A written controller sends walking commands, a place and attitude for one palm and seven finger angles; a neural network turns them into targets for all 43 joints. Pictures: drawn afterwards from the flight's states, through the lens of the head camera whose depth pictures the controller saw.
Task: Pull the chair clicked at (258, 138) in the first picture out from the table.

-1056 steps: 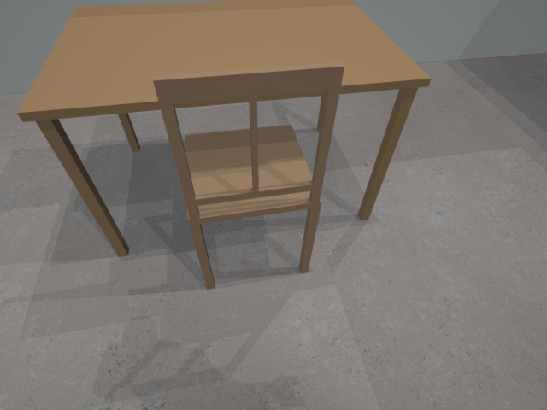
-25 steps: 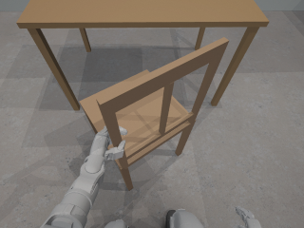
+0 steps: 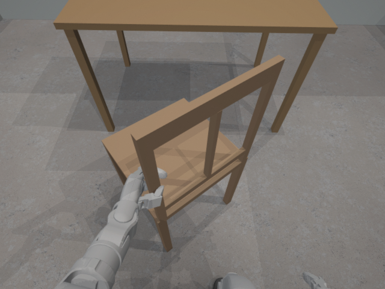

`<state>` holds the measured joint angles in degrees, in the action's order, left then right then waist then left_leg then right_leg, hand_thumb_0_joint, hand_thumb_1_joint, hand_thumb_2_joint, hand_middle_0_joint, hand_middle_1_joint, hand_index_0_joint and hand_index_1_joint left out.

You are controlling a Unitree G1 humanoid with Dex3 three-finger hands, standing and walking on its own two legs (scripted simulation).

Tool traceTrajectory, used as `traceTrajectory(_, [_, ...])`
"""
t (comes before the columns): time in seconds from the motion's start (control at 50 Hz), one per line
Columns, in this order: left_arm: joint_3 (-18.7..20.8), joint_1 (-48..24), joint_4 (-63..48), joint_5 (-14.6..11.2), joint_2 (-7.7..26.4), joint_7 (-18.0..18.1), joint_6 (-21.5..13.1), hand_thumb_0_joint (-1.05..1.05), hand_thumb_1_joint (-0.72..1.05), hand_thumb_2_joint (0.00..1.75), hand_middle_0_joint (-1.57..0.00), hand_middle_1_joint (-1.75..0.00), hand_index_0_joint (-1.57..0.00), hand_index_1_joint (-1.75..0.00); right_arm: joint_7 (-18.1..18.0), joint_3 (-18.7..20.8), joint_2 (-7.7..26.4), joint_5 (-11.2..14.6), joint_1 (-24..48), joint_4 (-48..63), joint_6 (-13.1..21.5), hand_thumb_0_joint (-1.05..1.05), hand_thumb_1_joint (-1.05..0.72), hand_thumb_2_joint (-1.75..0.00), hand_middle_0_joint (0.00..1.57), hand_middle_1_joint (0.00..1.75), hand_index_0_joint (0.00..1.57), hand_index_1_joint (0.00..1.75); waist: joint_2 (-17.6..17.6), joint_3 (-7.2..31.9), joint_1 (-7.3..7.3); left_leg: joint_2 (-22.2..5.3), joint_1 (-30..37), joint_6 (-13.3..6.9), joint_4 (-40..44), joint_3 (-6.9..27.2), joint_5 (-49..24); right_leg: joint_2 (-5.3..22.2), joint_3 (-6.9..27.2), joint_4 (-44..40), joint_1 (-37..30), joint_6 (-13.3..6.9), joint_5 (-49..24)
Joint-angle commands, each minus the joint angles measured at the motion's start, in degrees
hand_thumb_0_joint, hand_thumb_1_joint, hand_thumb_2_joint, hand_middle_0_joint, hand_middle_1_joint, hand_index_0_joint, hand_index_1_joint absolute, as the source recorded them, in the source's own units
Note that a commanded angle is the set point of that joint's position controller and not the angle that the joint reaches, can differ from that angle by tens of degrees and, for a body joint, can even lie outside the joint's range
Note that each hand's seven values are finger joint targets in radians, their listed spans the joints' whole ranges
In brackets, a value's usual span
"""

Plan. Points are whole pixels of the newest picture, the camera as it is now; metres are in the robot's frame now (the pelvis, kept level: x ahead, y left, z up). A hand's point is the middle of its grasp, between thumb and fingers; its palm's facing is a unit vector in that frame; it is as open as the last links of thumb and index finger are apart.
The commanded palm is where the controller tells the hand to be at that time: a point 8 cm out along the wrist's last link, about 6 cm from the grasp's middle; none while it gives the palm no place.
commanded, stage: stop walking, hand still on the chair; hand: left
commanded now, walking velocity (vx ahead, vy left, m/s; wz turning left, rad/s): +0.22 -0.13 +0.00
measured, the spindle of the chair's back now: (211, 147) +0.48 -0.05 -0.07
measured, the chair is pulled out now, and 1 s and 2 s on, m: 0.44 0.52 0.52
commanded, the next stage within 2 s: open the thumb and straighten the fingers in 0.88 s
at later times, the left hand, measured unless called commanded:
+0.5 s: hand (149, 225) +0.25 +0.10 -0.05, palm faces -0.08 -0.98 -0.21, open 5.8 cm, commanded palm +0.24 +0.15 -0.04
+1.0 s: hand (147, 224) +0.26 +0.10 -0.05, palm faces -0.11 -0.97 -0.20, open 5.9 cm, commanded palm +0.24 +0.16 -0.03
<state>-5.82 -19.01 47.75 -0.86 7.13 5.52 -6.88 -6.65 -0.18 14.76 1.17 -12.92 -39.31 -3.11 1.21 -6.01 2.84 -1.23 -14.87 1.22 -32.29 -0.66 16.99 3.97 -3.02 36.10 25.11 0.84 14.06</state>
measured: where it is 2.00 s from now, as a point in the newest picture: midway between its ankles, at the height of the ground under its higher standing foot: outside the picture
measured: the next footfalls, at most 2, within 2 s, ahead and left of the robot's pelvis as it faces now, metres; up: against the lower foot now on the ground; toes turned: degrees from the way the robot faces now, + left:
right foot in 0.10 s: +0.06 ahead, -0.14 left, +0.00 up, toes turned -3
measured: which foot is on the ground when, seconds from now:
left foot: down 0.00-1.00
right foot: up 0.00-0.08, down 0.10-1.00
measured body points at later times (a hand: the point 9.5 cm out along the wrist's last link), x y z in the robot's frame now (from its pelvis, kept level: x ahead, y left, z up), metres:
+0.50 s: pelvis -0.02 -0.01 +0.01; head -0.01 -0.02 +0.46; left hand +0.25 +0.15 -0.04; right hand +0.08 -0.27 -0.11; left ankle -0.01 +0.14 -0.73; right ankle +0.02 -0.13 -0.73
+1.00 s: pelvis +0.00 +0.00 +0.01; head +0.01 -0.01 +0.46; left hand +0.26 +0.16 -0.04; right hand +0.13 -0.23 -0.10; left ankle -0.01 +0.14 -0.73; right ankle +0.02 -0.13 -0.73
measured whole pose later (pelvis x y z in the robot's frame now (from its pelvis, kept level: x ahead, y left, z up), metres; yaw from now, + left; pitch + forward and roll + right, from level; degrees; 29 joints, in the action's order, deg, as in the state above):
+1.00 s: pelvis +0.00 +0.00 +0.01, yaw -2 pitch -1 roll +0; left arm -7.4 -1.5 36.6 0.2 7.2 5.1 -6.4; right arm -6.3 -2.5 11.1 1.3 -11.4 -38.3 -1.5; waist -1.2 -2.2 0.9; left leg -1.9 -9.8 1.5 -25.3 -1.3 14.5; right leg 2.0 -0.5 26.2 13.1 1.2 12.1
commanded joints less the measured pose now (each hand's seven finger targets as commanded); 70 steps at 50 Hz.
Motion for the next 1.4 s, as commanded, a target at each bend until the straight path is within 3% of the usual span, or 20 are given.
traceTrajectory(0.0, [1.4,-17.3,-21.4,-0.4,3.7,-0.6,-4.6,0.0,0.9,0.9,-0.5,-1.45,-0.5,-1.45,1.1,1.8,4.9,-0.1,1.4,7.4,2.9,0.0,-0.9,-0.9,0.2,0.3,0.2,0.3,-10.6,16.1,-2.16,-16.6,5.7,-8.9,6.6,12.9,-31.2,-1.1,2.4,0.9,-10.7,-0.8,5.9])
traceTrajectory(0.04, [0.0,-11.3,-18.8,-0.1,2.4,-1.0,-3.6,0.0,0.9,0.9,-0.5,-1.45,-0.5,-1.45,1.8,1.9,5.6,0.6,0.3,7.6,3.6,0.0,-0.9,-0.9,0.2,0.3,0.2,0.3,-5.2,17.8,-1.8,-12.5,7.8,-5.5,3.2,9.4,-26.1,-0.5,2.8,-10.8,-16.7,-1.0,-7.9])
traceTrajectory(0.06, [0.2,-10.0,-17.2,0.1,3.3,-1.2,-3.3,0.0,0.9,0.9,-0.5,-1.45,-0.5,-1.45,1.7,1.6,5.5,0.5,0.5,7.2,4.2,0.0,-0.9,-0.9,0.2,0.3,0.2,0.3,-5.8,17.2,-1.43,-9.8,5.6,-3.9,4.7,6.9,-17.7,0.9,3.9,-12.5,-18.4,-1.1,-9.2])
traceTrajectory(0.08, [-0.2,-11.1,-17.6,0.5,3.7,-1.2,-3.6,0.0,0.9,0.9,-0.5,-1.45,-0.5,-1.45,1.5,1.2,4.7,0.5,1.1,7.0,4.7,0.0,-0.9,-0.9,0.2,0.3,0.2,0.3,-7.3,15.4,-1.02,-8.1,3.5,-2.8,7.1,5.6,-9.8,1.5,3.8,-13.1,-17.1,-1.3,-6.4])
traceTrajectory(0.14, [3.8,-8.3,-16.4,0.0,7.7,0.1,-2.9,0.0,0.9,0.9,-0.5,-1.45,-0.5,-1.45,0.7,1.4,4.6,0.8,1.8,6.6,4.7,0.0,-0.9,-0.9,0.2,0.3,0.2,0.3,1.3,18.1,-1.29,-4.7,4.8,-2.0,7.0,1.8,-1.5,2.8,8.0,-15.1,-16.5,-1.8,1.6])
traceTrajectory(0.2, [4.7,-6.2,-14.6,0.1,8.5,0.5,-2.5,0.0,0.9,0.9,-0.5,-1.45,-0.5,-1.45,0.3,0.9,4.1,0.4,2.2,6.1,4.8,0.0,-0.9,-0.9,0.2,0.3,0.2,0.3,2.0,13.4,-1.43,-3.1,5.5,-2.4,7.2,1.3,5.2,3.7,10.0,-20.6,-9.6,-1.7,16.1])
traceTrajectory(0.24, [5.1,-5.8,-15.0,0.3,8.6,0.6,-2.6,0.0,0.9,0.9,-0.5,-1.45,-0.5,-1.45,0.0,0.7,3.8,0.1,2.5,6.2,4.7,0.0,-0.9,-0.9,0.2,0.3,0.2,0.3,4.8,13.1,-1.48,-2.4,5.8,-2.7,6.4,1.2,4.8,4.7,10.5,-21.8,-9.1,-2.0,18.2])
traceTrajectory(0.38, [4.8,-0.8,-15.3,0.1,7.2,0.5,-2.5,0.0,0.9,0.9,-0.5,-1.45,-0.5,-1.45,-0.6,0.6,3.5,-0.1,3.5,6.3,4.8,0.0,-0.9,-0.9,0.2,0.3,0.2,0.3,2.8,10.3,-1.85,-3.1,6.2,-3.1,8.3,3.2,1.8,3.7,9.4,-20.6,-8.0,-2.0,14.4])
traceTrajectory(0.46, [3.3,0.5,-16.2,0.2,6.0,0.3,-2.7,0.0,0.9,0.9,-0.5,-1.45,-0.5,-1.45,-0.6,0.6,3.8,0.3,4.0,6.7,4.8,0.0,-0.9,-0.9,0.2,0.3,0.2,0.3,-1.5,10.2,-1.82,-4.4,5.7,-3.2,10.5,3.9,-3.7,2.6,7.8,-17.6,-10.4,-1.9,5.0])
traceTrajectory(0.62, [2.5,4.1,-19.1,0.5,5.7,0.2,-3.2,0.0,0.9,0.9,-0.5,-1.45,-0.5,-1.45,-0.5,1.0,4.4,0.1,4.1,7.4,4.8,0.0,-0.9,-0.9,0.2,0.3,0.2,0.3,0.5,15.2,-2.15,-5.8,8.2,-2.5,10.1,3.8,-16.0,2.3,5.9,-12.1,-16.5,-1.9,-14.0])
traceTrajectory(0.68, [1.8,4.8,-19.4,0.6,5.3,0.3,-2.9,0.0,0.9,0.9,-0.5,-1.45,-0.5,-1.45,-0.4,0.7,4.3,0.1,4.2,7.4,4.6,0.0,-0.9,-0.9,0.2,0.3,0.2,0.3,-2.0,14.0,-2.08,-5.6,7.5,-2.4,10.8,3.9,-14.5,1.9,6.0,-12.5,-15.6,-1.9,-12.3])
traceTrajectory(0.94, [1.3,5.9,-21.0,0.5,4.7,0.4,-2.5,0.0,0.9,0.9,-0.5,-1.45,-0.5,-1.45,-0.4,0.3,3.7,-0.2,4.8,8.4,3.9,0.0,-0.9,-0.9,0.2,0.3,0.2,0.3,0.0,14.3,-2.1,-5.0,7.4,-2.2,10.7,3.4,-12.6,2.1,6.1,-13.6,-15.8,-1.9,-11.7])
traceTrajectory(0.96, [4.0,6.8,-24.8,0.4,8.2,0.8,-2.9,0.0,0.9,0.9,-0.5,-1.45,-0.5,-1.45,-0.4,0.6,3.9,0.0,4.8,8.8,4.0,0.0,-0.9,-0.9,0.2,0.3,0.2,0.3,-0.3,13.3,-2.31,-4.8,6.6,-2.2,11.1,3.6,-11.7,2.2,5.9,-14.3,-16.0,-1.7,-10.9])
traceTrajectory(0.98, [-1.0,11.6,-17.5,-0.3,3.1,-1.9,-0.3,0.0,0.78,0.84,-0.5,-1.45,-0.5,-1.45,2.1,0.9,6.2,2.4,3.1,7.8,4.2,0.0,-0.9,-0.9,0.2,0.3,0.2,0.3,8.3,11.6,1.93,-2.6,0.2,-2.1,9.4,0.5,-7.9,-0.1,-0.3,-10.6,-13.5,-1.2,-8.2])
traceTrajectory(1.0, [1.3,6.2,-24.3,-0.7,5.6,-3.2,-1.2,0.0,0.66,0.78,-0.5,-1.45,-0.5,-1.45,3.0,1.3,6.6,2.4,4.2,9.2,4.9,0.0,-0.9,-0.9,0.2,0.3,0.2,0.3,8.4,12.7,0.74,-1.9,-2.1,-2.4,7.7,0.3,-7.7,-0.4,0.0,-9.2,-13.1,-1.3,-8.9])
traceTrajectory(1.06, [1.9,9.3,-30.9,-0.4,7.3,-4.8,-1.9,0.0,0.3,0.61,-0.5,-1.45,-0.5,-1.45,4.7,1.8,5.9,2.1,4.2,11.1,7.7,0.0,-0.9,-0.9,0.2,0.3,0.2,0.3,-4.1,16.6,-0.49,-0.6,-2.2,-2.0,4.3,-0.2,-6.5,-0.7,0.5,-6.7,-10.8,-2.0,-6.5])
traceTrajectory(1.14, [-0.3,10.8,-33.5,-0.6,4.4,-5.5,-0.3,0.0,-0.19,0.37,-0.5,-1.45,-0.5,-1.45,5.4,2.0,6.3,1.9,3.7,12.7,9.9,0.0,-0.9,-0.9,0.2,0.3,0.2,0.3,-2.6,17.9,-0.01,-0.1,-5.0,-2.1,0.8,0.1,-6.4,-1.5,-0.2,-3.3,-7.0,-1.8,-6.5])
traceTrajectory(1.18, [1.3,12.6,-34.3,-0.9,5.8,-5.4,1.0,0.0,-0.43,0.26,-0.47,-1.38,-0.47,-1.38,5.3,2.2,6.9,1.7,3.1,13.3,10.6,0.0,-0.9,-0.9,0.2,0.3,0.2,0.3,-0.3,19.6,-0.3,0.1,-6.6,-2.3,-0.5,0.3,-6.1,-1.7,-0.2,-2.0,-7.1,-1.6,-6.6])
traceTrajectory(1.2, [7.1,11.0,-33.9,-1.0,12.0,-5.3,1.7,0.0,-0.55,0.2,-0.45,-1.3,-0.45,-1.3,4.9,2.4,7.8,1.8,2.8,12.8,10.4,0.0,-0.9,-0.9,0.2,0.3,0.2,0.3,-0.4,19.7,-0.57,0.3,-7.8,-2.4,-1.3,0.1,-5.7,-1.7,0.4,-1.5,-6.9,-1.5,-6.8])
traceTrajectory(1.38, [4.9,15.0,-40.8,-2.3,8.8,-7.6,5.2,0.0,-0.55,0.2,-0.22,-0.65,-0.22,-0.65,3.6,2.2,7.7,1.4,1.9,14.9,12.9,0.0,-0.9,-0.9,0.2,0.3,0.2,0.3,0.4,22.7,0.29,0.6,-9.3,-2.4,-5.5,0.3,-9.7,-1.6,-0.3,2.3,-5.5,-0.9,-11.7])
